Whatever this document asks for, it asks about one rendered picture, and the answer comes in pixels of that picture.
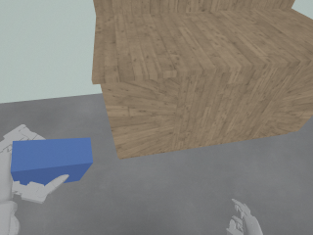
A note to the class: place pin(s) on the right robot hand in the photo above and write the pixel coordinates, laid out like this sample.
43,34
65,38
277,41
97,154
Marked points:
247,225

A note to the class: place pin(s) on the robot left forearm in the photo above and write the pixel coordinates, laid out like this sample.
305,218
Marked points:
9,224

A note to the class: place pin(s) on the sponge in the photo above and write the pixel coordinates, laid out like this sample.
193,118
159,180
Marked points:
41,161

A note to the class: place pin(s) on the table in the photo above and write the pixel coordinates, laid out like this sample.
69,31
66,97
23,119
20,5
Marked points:
184,74

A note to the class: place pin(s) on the left robot hand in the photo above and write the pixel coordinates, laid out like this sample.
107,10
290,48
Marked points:
33,191

